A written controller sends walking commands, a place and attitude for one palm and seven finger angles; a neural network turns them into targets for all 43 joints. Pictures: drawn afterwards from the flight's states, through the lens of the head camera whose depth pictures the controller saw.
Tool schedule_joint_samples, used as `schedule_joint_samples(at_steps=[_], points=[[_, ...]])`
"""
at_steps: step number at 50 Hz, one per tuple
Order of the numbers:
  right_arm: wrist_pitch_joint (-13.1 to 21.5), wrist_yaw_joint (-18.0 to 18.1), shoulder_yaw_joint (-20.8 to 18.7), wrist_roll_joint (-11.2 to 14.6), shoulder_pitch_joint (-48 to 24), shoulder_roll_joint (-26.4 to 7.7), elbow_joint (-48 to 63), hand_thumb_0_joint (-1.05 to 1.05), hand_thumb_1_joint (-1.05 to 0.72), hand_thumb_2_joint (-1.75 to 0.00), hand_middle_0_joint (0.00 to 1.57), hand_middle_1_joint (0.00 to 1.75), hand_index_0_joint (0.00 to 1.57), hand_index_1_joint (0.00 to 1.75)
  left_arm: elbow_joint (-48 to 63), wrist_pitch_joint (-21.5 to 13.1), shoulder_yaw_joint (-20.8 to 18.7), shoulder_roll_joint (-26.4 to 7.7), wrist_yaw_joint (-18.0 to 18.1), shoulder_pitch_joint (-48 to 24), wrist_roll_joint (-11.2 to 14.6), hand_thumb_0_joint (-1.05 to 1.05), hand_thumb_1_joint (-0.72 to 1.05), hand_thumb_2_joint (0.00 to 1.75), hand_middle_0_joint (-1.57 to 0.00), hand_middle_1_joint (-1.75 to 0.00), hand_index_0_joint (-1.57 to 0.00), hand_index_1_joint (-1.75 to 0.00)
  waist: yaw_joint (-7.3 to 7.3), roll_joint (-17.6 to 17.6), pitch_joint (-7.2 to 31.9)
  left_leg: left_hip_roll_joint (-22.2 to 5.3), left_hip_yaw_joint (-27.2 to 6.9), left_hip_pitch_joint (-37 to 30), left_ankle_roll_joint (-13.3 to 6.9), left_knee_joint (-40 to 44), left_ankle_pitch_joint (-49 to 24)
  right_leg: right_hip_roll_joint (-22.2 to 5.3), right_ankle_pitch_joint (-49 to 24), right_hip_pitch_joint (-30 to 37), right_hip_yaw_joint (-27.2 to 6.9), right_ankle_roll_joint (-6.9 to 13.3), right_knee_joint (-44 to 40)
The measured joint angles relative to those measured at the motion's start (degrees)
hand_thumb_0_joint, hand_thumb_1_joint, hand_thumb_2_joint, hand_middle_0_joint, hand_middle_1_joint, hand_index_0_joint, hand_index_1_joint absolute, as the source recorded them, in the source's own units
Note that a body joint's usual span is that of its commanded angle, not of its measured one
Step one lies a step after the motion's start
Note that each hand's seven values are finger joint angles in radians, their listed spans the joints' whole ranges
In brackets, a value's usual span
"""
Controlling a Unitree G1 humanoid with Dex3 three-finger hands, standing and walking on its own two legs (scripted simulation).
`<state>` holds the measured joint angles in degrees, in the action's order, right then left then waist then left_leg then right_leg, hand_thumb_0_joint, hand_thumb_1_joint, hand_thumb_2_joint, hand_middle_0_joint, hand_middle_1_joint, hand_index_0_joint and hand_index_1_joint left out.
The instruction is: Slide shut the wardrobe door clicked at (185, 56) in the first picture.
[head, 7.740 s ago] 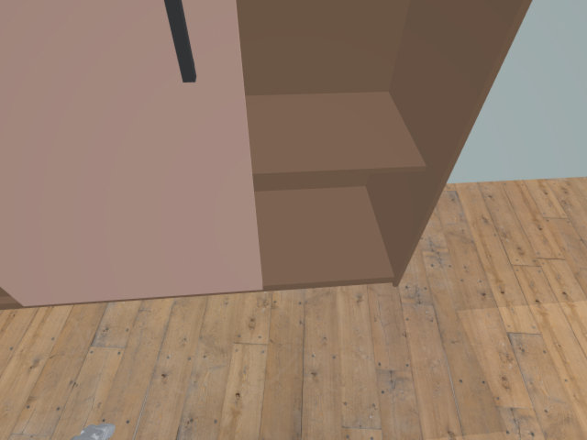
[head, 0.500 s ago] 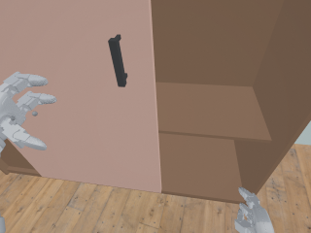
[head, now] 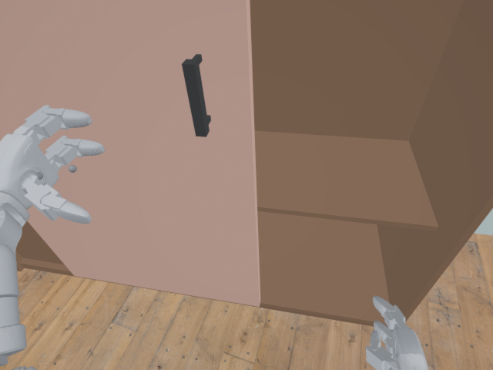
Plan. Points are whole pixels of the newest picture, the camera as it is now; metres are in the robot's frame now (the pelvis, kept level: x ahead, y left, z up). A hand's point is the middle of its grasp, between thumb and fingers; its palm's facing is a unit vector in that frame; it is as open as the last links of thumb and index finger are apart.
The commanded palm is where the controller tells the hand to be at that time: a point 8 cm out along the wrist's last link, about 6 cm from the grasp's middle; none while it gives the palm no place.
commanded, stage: move the hooked fingers beside the handle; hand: left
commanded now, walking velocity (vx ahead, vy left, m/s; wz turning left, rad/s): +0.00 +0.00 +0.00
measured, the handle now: (200, 96) +0.54 +0.16 +0.21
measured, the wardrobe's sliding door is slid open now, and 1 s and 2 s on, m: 0.52 0.52 0.52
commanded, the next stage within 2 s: none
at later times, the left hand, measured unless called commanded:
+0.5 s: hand (102, 139) +0.37 +0.27 +0.23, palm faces +0.02 -1.00 -0.07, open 14.0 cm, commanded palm +0.35 +0.30 +0.23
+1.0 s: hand (133, 120) +0.43 +0.24 +0.23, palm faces +0.00 -1.00 -0.04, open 14.0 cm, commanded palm +0.41 +0.29 +0.22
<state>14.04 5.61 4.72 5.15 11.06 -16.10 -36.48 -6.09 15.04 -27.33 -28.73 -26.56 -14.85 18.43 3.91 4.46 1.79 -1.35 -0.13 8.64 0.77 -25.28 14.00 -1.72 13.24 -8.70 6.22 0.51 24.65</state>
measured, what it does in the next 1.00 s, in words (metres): stands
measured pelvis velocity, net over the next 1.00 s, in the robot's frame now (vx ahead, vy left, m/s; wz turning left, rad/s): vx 0.01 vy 0.01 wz -0.03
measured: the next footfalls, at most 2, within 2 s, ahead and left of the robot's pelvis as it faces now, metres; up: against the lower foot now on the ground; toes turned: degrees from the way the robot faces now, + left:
none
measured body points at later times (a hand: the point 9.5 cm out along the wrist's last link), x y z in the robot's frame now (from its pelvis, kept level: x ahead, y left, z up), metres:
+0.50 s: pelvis +0.01 +0.00 +0.00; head +0.00 -0.02 +0.45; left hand +0.36 +0.32 +0.23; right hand +0.16 -0.25 -0.08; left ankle +0.00 +0.13 -0.74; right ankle +0.00 -0.11 -0.74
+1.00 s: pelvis +0.01 +0.01 +0.00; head +0.01 +0.00 +0.45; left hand +0.42 +0.30 +0.23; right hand +0.14 -0.24 -0.10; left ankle +0.00 +0.13 -0.74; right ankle +0.00 -0.11 -0.74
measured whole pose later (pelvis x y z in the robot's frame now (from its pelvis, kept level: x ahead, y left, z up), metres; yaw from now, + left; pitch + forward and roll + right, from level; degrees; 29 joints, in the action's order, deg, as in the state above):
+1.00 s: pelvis +0.01 +0.01 +0.00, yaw -2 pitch +2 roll +0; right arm 10.0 5.6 3.0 4.0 15.6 -16.3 -37.8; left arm -38.4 8.1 -21.9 -30.0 -20.9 -40.8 11.3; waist -0.9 2.8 1.9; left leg -1.2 1.7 12.3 -0.2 -25.3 14.6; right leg -1.8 12.6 -12.7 4.3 -0.4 23.8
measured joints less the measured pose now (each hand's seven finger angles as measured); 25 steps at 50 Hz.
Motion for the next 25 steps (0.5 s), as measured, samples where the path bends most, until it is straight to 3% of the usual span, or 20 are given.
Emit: schedule_joint_samples(at_steps=[15,25], points=[[-1.7,-0.1,-0.5,-0.1,1.3,-0.5,0.4,0.02,-0.9,-0.9,0.2,0.3,0.2,0.3,-15.0,-2.1,0.2,-2.5,0.5,-10.3,-2.7,-0.01,-0.5,0.3,-0.31,-1.2,-0.3,-1.2,-2.62,-0.6,0.0,-0.4,1.0,1.5,0.0,0.0,0.0,0.4,-0.3,-2.0,-1.0,0.1,0.1],[-2.4,0.1,-1.8,-0.2,3.4,-1.4,0.0,0.02,-0.9,-0.9,0.2,0.3,0.2,0.3,-18.4,-4.4,0.7,-2.1,0.9,-13.4,-3.6,-0.01,-0.5,0.3,-0.31,-1.2,-0.3,-1.2,-3.16,-1.1,-0.2,-0.2,1.4,2.0,-0.3,-0.1,0.4,0.3,-0.4,-2.4,-1.4,-0.3,-0.3]])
